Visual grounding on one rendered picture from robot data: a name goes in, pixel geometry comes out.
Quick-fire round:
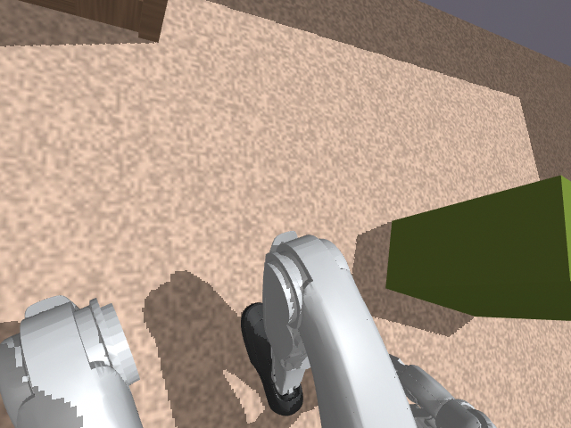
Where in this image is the right robot foot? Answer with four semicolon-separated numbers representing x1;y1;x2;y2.
241;302;303;416

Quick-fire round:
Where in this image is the right robot hand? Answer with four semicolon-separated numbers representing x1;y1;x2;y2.
389;354;455;428

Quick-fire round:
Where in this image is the right robot arm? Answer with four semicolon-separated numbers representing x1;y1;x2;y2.
435;399;497;428

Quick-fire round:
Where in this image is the bookshelf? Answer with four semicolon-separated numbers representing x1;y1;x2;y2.
19;0;168;43

